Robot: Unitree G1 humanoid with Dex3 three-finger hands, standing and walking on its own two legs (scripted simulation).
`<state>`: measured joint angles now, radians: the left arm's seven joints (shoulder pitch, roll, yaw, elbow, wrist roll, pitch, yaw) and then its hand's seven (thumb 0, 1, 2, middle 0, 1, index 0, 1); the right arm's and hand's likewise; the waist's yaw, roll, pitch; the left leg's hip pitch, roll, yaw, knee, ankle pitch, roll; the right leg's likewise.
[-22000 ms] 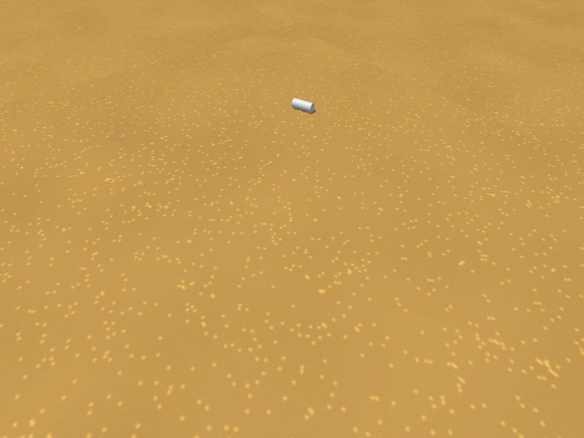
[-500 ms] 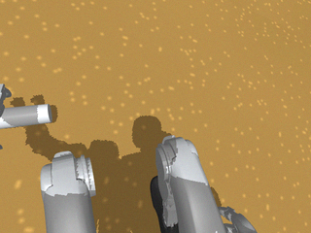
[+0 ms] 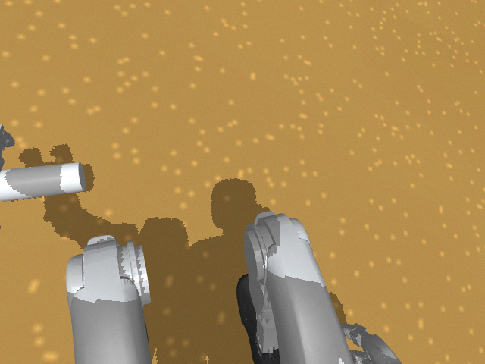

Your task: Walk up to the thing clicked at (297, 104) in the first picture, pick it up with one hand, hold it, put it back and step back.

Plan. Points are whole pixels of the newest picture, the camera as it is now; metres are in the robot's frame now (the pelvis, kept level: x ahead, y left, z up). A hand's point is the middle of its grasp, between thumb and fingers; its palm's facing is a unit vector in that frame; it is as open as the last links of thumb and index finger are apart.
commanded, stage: rise first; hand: left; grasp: from above
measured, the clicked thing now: (43, 181) +0.46 +0.31 -0.29
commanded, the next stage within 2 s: approach in 0.50 s
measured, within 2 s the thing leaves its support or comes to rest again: neither
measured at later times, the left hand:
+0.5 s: hand out of the picture +0.41 +0.35 -0.16, palm faces -0.43 -0.07 -0.90, open 14.2 cm
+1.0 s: hand (40, 167) +0.45 +0.27 -0.17, palm faces -0.40 -0.05 -0.92, open 14.1 cm
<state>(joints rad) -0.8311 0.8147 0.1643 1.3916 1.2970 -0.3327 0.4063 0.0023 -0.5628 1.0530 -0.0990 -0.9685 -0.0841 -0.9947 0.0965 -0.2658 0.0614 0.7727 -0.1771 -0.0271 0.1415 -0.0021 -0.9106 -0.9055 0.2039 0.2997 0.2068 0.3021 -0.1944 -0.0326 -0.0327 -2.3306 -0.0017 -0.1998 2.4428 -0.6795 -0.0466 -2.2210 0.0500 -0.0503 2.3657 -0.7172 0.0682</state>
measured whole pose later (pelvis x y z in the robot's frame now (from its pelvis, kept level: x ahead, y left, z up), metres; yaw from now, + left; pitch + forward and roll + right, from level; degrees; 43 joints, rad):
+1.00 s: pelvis -0.01 +0.00 +0.00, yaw +0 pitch +32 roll -9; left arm -0.98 0.74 0.04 1.52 1.36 -0.29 0.51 0.00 -0.55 1.04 -0.09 -1.03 -0.09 -1.04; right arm 0.11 -0.27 0.10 0.76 -0.18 -0.07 0.13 0.00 -0.91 -0.90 0.20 0.30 0.21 0.30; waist -0.27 -0.04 -0.05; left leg -2.35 0.00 -0.20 2.43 -0.65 -0.05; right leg -2.24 0.05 -0.05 2.35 -0.68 0.06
